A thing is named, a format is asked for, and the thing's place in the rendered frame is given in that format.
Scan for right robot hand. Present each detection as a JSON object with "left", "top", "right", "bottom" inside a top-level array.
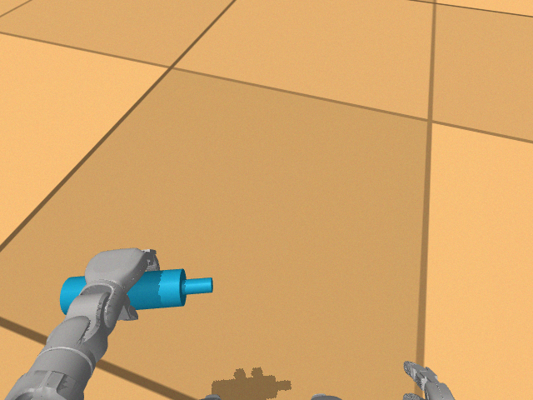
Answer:
[{"left": 403, "top": 361, "right": 455, "bottom": 400}]

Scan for left robot hand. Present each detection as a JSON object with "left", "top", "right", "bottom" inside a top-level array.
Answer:
[{"left": 84, "top": 247, "right": 160, "bottom": 321}]

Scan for bottle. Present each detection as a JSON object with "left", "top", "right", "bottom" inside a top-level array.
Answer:
[{"left": 60, "top": 269, "right": 213, "bottom": 315}]

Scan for left robot arm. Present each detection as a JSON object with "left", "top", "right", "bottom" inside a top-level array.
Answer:
[{"left": 4, "top": 280, "right": 126, "bottom": 400}]

